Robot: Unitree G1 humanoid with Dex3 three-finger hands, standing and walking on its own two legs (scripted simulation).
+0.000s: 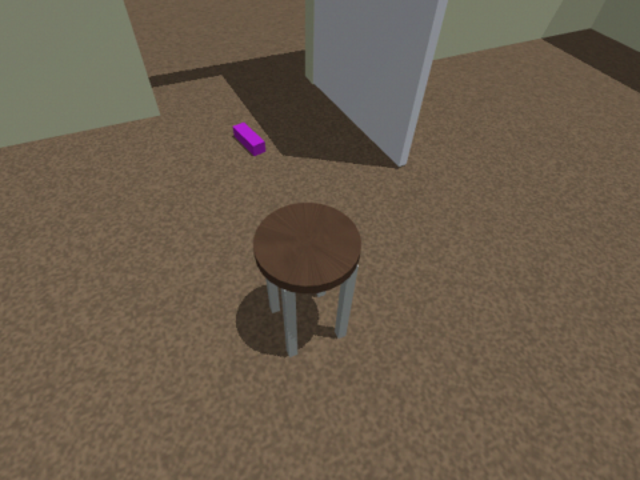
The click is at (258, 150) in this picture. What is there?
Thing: lying carton
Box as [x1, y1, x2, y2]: [233, 122, 265, 155]
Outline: 233,126 234,136 253,155 265,151 264,141 243,122
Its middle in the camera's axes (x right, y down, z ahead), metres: -0.37 -0.53 +2.02
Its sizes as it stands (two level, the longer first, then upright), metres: 0.209 0.068 0.062
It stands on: the floor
